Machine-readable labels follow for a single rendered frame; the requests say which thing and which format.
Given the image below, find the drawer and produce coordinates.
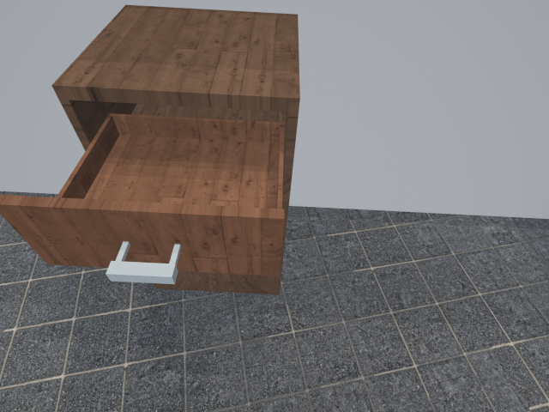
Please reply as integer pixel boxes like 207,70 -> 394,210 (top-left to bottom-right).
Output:
0,113 -> 285,276

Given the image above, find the cabinet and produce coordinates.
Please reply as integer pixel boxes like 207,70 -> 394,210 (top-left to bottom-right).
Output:
52,5 -> 300,294

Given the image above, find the handle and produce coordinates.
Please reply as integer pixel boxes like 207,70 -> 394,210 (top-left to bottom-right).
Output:
106,241 -> 181,284

